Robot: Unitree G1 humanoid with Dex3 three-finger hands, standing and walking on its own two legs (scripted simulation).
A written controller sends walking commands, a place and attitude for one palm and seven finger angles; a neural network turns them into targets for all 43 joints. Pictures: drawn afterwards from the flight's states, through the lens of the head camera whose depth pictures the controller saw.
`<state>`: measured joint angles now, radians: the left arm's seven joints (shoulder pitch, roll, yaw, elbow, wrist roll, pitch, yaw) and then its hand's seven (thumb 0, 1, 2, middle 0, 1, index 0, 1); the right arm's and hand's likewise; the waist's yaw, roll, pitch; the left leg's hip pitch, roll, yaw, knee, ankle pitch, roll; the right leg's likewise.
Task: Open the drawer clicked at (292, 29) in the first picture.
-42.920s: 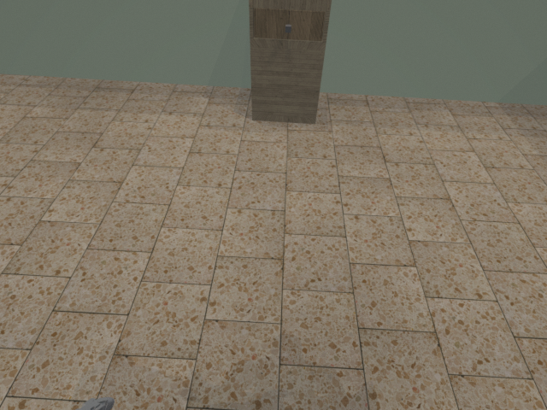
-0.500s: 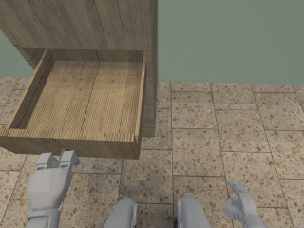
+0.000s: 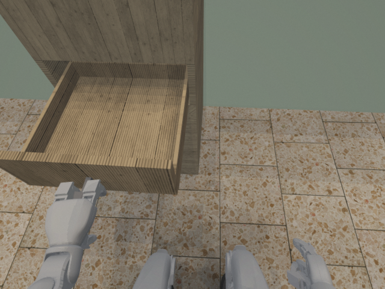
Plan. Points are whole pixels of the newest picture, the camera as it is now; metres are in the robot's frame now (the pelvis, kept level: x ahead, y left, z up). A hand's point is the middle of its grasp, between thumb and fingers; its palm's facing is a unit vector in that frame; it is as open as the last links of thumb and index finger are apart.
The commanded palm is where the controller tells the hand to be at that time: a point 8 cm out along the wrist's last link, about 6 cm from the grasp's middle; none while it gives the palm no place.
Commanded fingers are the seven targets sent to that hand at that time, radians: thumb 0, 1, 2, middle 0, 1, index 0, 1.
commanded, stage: open the thumb to release the handle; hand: left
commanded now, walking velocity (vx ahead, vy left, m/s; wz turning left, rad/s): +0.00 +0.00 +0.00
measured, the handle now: (84, 193) +0.31 +0.26 -0.03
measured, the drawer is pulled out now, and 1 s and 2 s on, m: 0.30 0.30 0.30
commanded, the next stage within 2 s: lift the hand off the handle in 0.06 s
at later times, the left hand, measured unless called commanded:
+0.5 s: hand (82, 215) +0.26 +0.26 -0.04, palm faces -0.04 -0.04 -1.00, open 13.8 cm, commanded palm +0.24 +0.26 +0.01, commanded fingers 0.00 -0.50 0.30 -0.30 -1.20 -0.30 -1.20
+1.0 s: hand (78, 209) +0.27 +0.25 +0.00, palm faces -0.03 -0.05 -1.00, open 13.6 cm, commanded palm +0.25 +0.25 +0.05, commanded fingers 0.00 -0.50 0.30 -0.30 -1.20 -0.30 -1.20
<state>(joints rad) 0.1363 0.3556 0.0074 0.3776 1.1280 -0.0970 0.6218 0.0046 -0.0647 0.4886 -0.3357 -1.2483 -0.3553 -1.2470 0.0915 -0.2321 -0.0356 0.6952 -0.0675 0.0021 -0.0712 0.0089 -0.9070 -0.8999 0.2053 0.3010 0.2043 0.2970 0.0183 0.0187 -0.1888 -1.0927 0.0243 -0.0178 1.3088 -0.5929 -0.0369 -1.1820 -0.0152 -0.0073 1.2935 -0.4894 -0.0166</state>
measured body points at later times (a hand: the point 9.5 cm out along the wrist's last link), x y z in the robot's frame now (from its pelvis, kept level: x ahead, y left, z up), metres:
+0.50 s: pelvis +0.00 +0.01 +0.01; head +0.10 +0.00 +0.45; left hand +0.26 +0.26 +0.01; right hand +0.18 -0.24 -0.11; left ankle +0.02 +0.14 -0.61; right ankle +0.06 -0.11 -0.61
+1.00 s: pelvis +0.02 +0.02 +0.04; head +0.10 +0.00 +0.48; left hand +0.26 +0.25 +0.05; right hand +0.20 -0.23 -0.08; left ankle +0.02 +0.14 -0.61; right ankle +0.06 -0.11 -0.61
